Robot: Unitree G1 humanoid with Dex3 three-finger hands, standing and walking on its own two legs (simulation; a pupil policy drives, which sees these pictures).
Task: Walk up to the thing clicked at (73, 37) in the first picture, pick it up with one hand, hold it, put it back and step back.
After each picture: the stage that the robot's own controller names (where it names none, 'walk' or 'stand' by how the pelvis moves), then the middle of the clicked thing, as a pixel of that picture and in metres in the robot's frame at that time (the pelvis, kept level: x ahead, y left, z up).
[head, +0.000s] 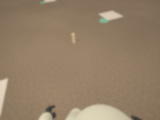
stand; (73, 38) +1.69 +0.45 -0.65
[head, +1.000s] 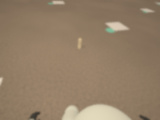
walk; (79, 43) +1.60 +0.19 -0.62
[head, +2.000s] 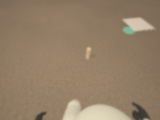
walk; (88, 53) +1.06 +0.05 -0.63
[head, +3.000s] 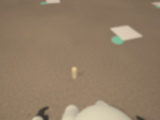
walk; (74, 73) +0.69 +0.20 -0.64
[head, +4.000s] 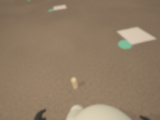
walk; (74, 83) +0.54 +0.25 -0.63
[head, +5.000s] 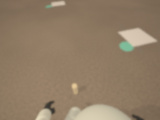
stand; (75, 89) +0.43 +0.20 -0.64
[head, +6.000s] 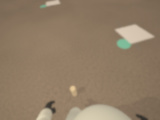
stand; (73, 91) +0.38 +0.23 -0.64
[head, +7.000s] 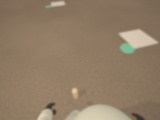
stand; (75, 93) +0.36 +0.20 -0.66
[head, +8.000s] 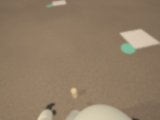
stand; (74, 93) +0.36 +0.21 -0.66
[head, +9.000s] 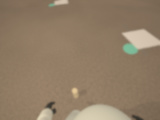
stand; (75, 93) +0.36 +0.20 -0.66
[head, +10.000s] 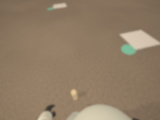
stand; (74, 95) +0.35 +0.22 -0.66
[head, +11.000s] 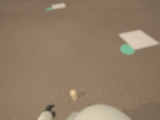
stand; (73, 95) +0.35 +0.23 -0.66
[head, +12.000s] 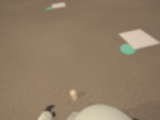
stand; (73, 95) +0.35 +0.23 -0.66
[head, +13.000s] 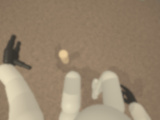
go down; (64, 57) +0.45 +0.20 -0.32
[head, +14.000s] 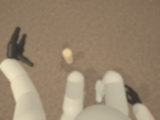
approach; (68, 57) +0.46 +0.19 -0.28
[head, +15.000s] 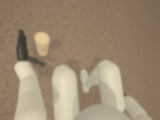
close in; (42, 46) +0.47 +0.22 -0.18
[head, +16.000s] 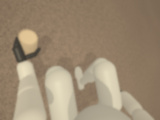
close; (29, 46) +0.46 +0.24 -0.18
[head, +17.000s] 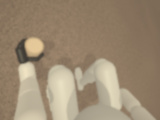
lift; (34, 50) +0.42 +0.24 -0.18
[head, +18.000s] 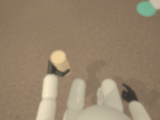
lift; (63, 65) +0.34 +0.19 +0.00
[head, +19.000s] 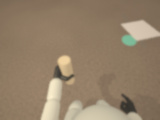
hold; (67, 72) +0.32 +0.17 +0.02
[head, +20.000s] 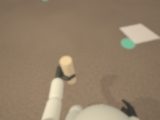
hold; (69, 72) +0.32 +0.16 +0.03
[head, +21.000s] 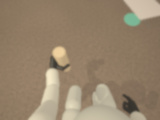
crouch; (63, 61) +0.39 +0.19 -0.03
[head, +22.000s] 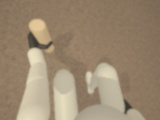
lower; (44, 39) +0.52 +0.21 -0.10
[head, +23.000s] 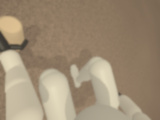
lower; (15, 37) +0.50 +0.26 -0.19
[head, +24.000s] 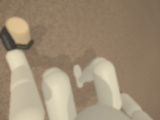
lower; (22, 37) +0.49 +0.26 -0.19
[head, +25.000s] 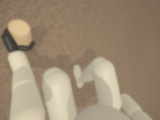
lower; (23, 39) +0.48 +0.25 -0.19
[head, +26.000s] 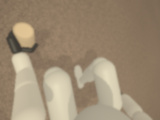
lower; (27, 41) +0.48 +0.24 -0.19
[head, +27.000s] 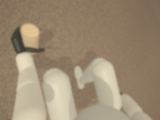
open; (31, 42) +0.48 +0.22 -0.19
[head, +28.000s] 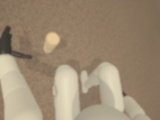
stand; (50, 44) +0.47 +0.21 -0.20
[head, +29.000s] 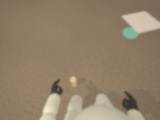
stand; (73, 82) +0.40 +0.18 -0.54
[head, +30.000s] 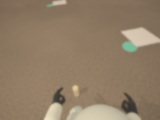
stand; (76, 91) +0.40 +0.18 -0.60
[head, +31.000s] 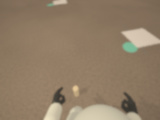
stand; (76, 91) +0.39 +0.17 -0.60
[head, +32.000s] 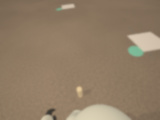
stand; (79, 92) +0.41 +0.17 -0.65
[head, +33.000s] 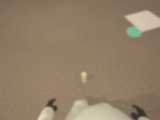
walk; (84, 77) +0.49 +0.10 -0.63
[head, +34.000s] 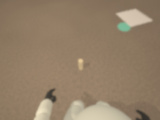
walk; (80, 64) +0.71 +0.15 -0.63
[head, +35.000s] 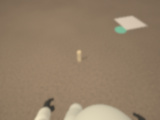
stand; (79, 56) +1.00 +0.21 -0.63
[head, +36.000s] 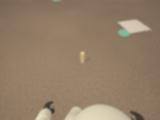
stand; (82, 57) +1.03 +0.17 -0.65
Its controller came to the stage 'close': yes
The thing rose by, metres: 0.69
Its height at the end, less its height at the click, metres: +0.00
